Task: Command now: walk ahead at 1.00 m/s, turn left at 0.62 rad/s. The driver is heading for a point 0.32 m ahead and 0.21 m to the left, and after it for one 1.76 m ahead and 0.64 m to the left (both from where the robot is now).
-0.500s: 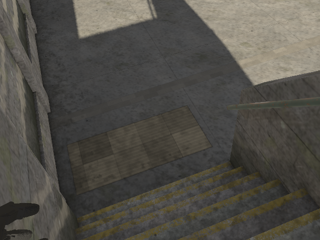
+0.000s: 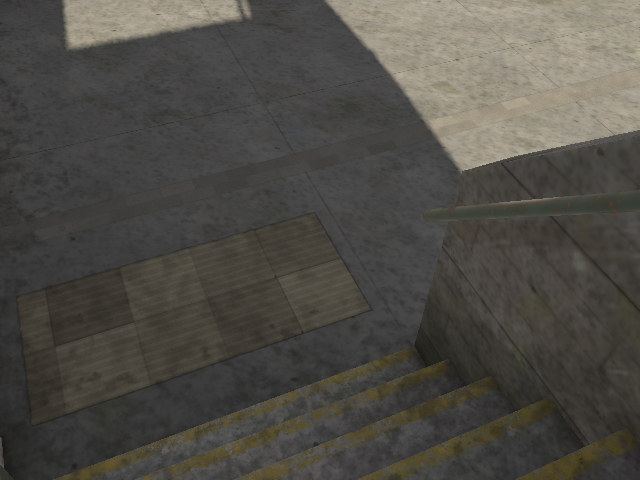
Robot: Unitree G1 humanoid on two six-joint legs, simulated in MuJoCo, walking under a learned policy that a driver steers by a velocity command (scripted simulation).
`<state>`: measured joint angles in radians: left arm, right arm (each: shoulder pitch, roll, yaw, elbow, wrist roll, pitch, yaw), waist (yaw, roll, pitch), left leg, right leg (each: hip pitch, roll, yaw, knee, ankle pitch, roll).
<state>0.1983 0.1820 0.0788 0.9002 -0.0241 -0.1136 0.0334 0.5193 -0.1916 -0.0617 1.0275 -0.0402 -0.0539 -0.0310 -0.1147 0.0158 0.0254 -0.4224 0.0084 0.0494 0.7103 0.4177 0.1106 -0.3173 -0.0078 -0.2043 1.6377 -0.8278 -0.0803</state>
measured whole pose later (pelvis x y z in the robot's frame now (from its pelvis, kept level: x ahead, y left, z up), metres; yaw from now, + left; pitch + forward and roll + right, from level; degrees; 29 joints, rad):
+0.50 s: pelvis +0.33 +0.03 -0.39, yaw +27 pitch -2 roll -2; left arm 0.58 0.26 0.03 1.02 0.01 -0.12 0.01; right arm 0.05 -0.28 -0.05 0.78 -0.06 -0.01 -0.01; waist 0.03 0.02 -0.01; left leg -0.91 -0.07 -0.09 1.47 0.12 0.12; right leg -0.39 -0.01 -0.13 1.21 -0.79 -0.03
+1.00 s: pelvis +0.60 +0.19 -0.68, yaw +46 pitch -3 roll +2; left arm 0.23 0.26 0.01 0.77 0.03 -0.02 0.02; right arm 0.38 -0.18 -0.02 0.92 0.00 -0.03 -0.03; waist 0.01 -0.07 -0.02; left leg -0.39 -0.13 -0.05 1.55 -0.89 0.10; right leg -0.42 -0.04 0.04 0.72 0.41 -0.02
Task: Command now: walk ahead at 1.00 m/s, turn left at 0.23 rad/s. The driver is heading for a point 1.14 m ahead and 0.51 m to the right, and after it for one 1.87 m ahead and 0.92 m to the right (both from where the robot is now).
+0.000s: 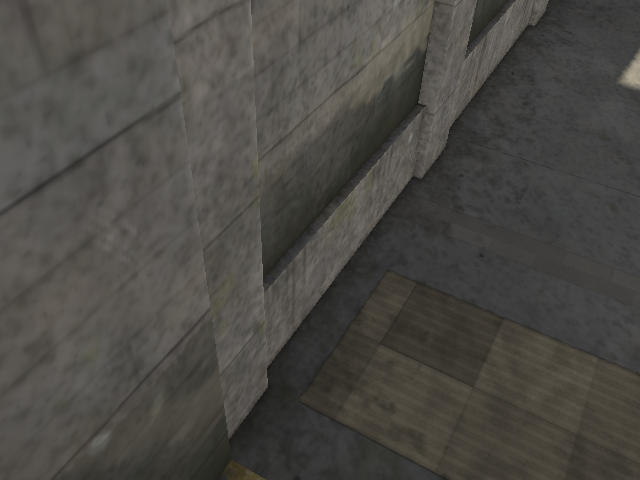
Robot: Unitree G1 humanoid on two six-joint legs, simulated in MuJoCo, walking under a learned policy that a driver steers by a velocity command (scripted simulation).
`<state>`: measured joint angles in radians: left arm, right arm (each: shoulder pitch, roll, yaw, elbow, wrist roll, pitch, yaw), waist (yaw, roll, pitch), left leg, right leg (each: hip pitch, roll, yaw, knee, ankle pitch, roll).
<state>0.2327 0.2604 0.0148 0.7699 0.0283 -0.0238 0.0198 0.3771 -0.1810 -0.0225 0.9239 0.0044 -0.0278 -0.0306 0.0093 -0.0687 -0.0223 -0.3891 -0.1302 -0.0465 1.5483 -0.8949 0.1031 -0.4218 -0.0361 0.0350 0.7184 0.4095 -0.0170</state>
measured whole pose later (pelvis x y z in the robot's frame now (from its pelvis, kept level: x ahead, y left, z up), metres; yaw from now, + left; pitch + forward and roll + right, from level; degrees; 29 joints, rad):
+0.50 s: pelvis +0.31 +0.01 -0.26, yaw -16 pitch -2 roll -5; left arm 0.50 0.22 0.04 0.93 0.03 -0.03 0.02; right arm 0.12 -0.26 -0.06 0.82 0.00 -0.06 0.01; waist 0.12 0.09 -0.08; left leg -0.19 0.10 -0.11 0.32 0.13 -0.02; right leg -0.26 0.17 0.17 1.72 -0.83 -0.17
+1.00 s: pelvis +0.56 -0.06 -0.55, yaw -43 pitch -3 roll +0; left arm 0.41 0.28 0.06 0.92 0.05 -0.05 -0.06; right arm 0.27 -0.20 -0.02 0.78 -0.03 -0.08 -0.01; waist -0.01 -0.04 0.00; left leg -0.78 0.05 -0.14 1.93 -0.57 -0.08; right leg -0.29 0.19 0.01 0.76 -0.27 -0.24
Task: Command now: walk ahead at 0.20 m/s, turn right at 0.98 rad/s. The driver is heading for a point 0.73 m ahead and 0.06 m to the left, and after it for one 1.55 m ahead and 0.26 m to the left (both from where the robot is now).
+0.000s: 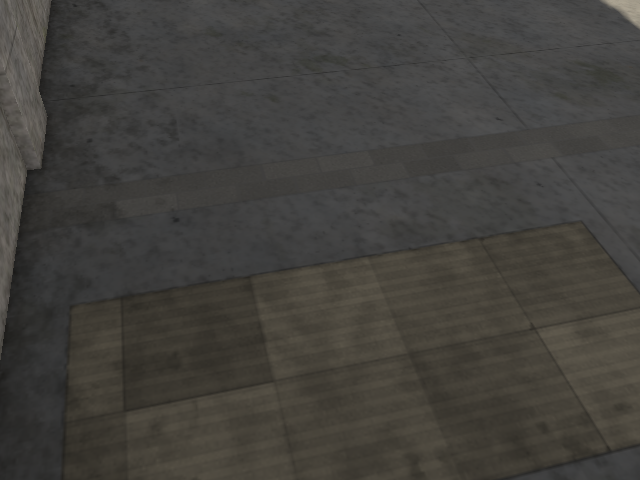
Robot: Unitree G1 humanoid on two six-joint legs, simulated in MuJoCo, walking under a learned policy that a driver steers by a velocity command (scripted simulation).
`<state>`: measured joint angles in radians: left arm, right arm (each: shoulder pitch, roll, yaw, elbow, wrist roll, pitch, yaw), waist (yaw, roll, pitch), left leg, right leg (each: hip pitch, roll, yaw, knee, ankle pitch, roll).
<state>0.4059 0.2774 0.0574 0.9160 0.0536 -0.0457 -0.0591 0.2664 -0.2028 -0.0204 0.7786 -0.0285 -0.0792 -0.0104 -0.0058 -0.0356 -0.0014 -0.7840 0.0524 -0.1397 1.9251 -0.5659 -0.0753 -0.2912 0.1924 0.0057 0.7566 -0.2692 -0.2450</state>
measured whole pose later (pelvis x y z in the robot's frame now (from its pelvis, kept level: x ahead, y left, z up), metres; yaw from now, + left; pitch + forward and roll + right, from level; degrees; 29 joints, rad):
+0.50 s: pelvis +0.27 +0.14 -0.21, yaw -18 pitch +3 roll -3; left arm 0.33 0.22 0.02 0.85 0.07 0.00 0.00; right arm 0.35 -0.21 -0.07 0.87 0.02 -0.04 0.01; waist 0.00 -0.04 -0.07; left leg -0.31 -0.02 -0.08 0.62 -0.36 0.02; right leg -0.73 0.15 0.09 2.07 -0.69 -0.16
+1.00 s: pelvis +0.68 +0.13 -0.22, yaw -15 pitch +1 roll -3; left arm 0.29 0.26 0.05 0.99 0.03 -0.11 0.01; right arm 0.37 -0.20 -0.04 0.90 -0.01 -0.05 0.01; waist -0.02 0.02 -0.03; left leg -0.64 0.06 -0.10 1.28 -0.38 0.09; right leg -0.06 0.08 -0.09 0.43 -0.40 -0.04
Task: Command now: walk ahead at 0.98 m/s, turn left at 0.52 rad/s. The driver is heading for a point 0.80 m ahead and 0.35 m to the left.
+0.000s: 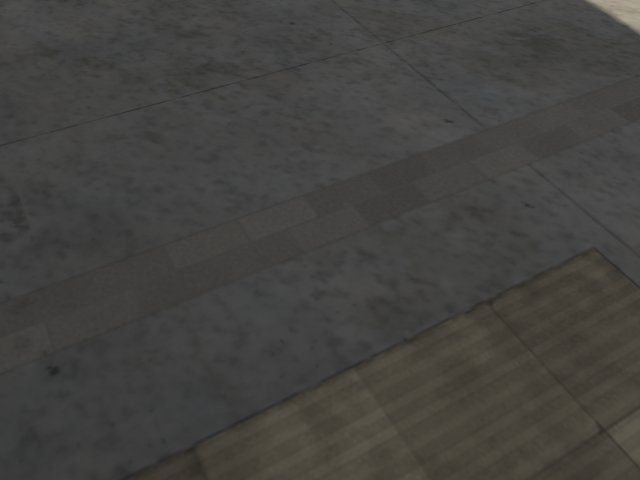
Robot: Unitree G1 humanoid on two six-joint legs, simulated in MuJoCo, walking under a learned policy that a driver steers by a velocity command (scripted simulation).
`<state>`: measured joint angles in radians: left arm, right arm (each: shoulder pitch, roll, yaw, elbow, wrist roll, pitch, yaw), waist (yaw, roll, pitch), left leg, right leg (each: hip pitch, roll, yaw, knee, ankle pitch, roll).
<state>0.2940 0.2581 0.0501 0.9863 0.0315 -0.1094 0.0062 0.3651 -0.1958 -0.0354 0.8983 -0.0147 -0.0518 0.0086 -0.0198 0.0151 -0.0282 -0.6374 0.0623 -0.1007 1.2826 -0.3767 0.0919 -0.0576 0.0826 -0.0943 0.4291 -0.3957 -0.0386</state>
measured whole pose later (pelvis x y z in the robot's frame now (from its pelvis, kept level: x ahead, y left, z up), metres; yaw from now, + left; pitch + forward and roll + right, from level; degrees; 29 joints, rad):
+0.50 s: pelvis +0.47 +0.16 +0.01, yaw +25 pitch +2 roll +0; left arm -0.04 0.25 -0.03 0.58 0.05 -0.07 -0.02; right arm 0.47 -0.28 -0.07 0.85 0.00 -0.06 0.02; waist -0.10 -0.01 0.02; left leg -0.01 -0.19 -0.23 0.29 -0.28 0.15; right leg -0.75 -0.10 0.08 0.78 -0.06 0.03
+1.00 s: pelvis +0.84 +0.32 +0.01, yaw +42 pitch +2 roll -2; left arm 0.40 0.32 0.06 0.83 -0.04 -0.10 0.02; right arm -0.06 -0.29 0.00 0.60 -0.01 -0.07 0.06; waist 0.12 0.04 0.07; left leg -0.59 -0.02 -0.06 0.55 0.06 0.06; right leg -0.02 0.01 -0.10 0.36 -0.36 0.00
